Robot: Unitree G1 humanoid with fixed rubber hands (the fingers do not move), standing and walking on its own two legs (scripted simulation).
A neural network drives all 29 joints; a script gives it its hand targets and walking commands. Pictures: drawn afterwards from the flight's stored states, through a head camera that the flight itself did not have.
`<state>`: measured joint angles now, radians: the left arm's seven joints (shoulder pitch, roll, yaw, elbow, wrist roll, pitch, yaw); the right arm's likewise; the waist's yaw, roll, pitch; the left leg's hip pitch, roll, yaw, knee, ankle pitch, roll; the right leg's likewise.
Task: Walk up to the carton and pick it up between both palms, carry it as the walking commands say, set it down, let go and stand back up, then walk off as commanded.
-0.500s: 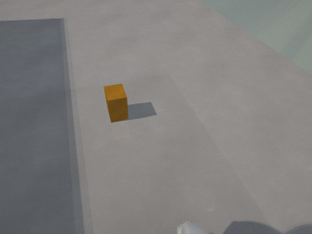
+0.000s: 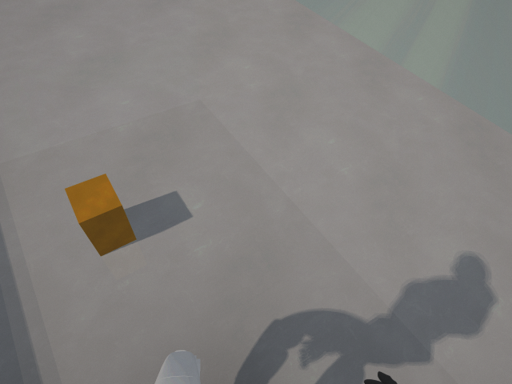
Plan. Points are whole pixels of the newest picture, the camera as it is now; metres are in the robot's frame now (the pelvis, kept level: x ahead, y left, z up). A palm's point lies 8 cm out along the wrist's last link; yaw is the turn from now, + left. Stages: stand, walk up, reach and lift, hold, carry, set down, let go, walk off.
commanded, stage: walk off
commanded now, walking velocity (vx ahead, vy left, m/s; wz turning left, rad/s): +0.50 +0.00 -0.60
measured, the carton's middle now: (103, 215) +0.75 +0.59 -0.63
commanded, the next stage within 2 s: none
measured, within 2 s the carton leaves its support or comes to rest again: neither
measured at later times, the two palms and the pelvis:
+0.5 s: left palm (179, 162) +0.57 +0.19 -0.07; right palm (369, 381) +0.16 -0.20 -0.13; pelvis +0.31 +0.02 +0.00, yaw -18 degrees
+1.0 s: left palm (204, 157) +0.65 +0.15 -0.13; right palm (408, 179) +0.59 -0.36 -0.09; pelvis +0.56 -0.08 +0.01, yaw -33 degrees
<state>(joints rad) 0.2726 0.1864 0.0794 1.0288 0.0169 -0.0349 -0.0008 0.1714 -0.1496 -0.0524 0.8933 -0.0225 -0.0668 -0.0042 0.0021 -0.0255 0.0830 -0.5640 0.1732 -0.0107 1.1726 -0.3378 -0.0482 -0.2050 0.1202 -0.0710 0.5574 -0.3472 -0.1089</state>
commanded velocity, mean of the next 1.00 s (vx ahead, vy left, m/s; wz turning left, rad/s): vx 0.50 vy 0.00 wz -0.60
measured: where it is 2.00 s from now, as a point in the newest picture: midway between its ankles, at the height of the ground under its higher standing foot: (337, 212)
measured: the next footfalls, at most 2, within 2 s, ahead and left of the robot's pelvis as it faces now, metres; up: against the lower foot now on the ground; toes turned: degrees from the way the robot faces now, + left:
left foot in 0.14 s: +0.27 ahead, +0.20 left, +0.00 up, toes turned +1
right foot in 0.56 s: +0.46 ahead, -0.17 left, +0.00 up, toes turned -29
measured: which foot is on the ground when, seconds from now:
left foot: up 0.00-0.12, down 0.14-0.56, up 0.58-0.98, down 1.00-1.00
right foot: down 0.00-0.14, up 0.16-0.54, down 0.56-1.00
